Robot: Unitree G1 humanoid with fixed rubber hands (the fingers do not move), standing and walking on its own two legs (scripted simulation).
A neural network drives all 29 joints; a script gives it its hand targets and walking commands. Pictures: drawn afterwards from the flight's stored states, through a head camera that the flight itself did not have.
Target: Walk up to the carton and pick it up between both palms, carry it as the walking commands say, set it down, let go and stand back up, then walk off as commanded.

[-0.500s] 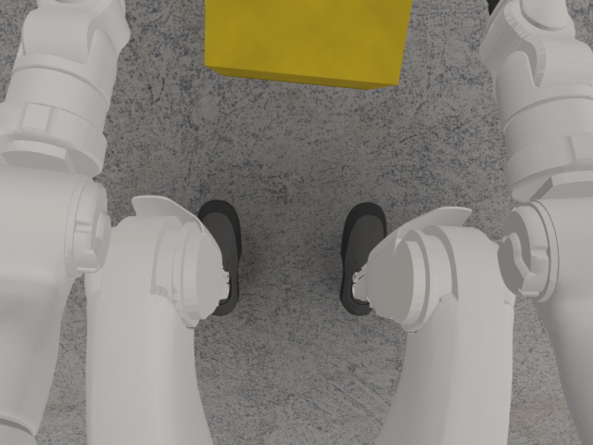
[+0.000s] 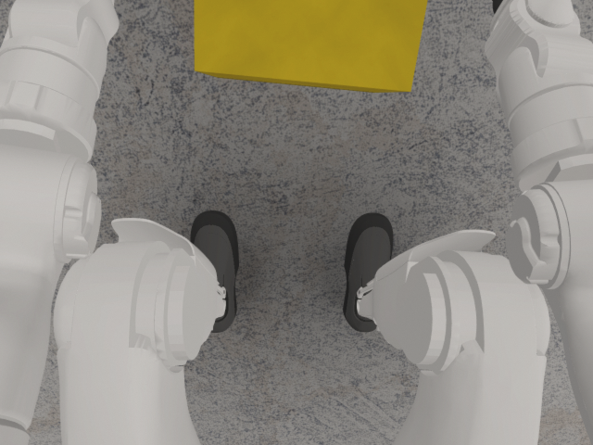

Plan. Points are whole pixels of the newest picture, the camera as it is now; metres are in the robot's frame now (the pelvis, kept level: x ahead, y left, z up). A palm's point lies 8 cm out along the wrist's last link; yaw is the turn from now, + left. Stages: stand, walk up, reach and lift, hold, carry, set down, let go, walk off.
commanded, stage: reach and lift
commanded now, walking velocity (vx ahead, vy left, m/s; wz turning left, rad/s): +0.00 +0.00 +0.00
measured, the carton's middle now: out of the picture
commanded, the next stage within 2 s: none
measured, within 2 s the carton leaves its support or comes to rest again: leaves its support in 1.48 s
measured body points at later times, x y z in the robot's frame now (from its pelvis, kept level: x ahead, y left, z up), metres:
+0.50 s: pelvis -0.01 +0.00 +0.01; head +0.38 +0.02 +0.22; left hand +0.56 +0.18 -0.21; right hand +0.55 -0.16 -0.20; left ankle +0.11 +0.12 -0.31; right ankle +0.12 -0.13 -0.31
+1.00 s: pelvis -0.01 +0.00 +0.01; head +0.38 +0.01 +0.22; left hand +0.56 +0.16 -0.21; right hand +0.56 -0.15 -0.20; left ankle +0.11 +0.12 -0.31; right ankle +0.12 -0.13 -0.31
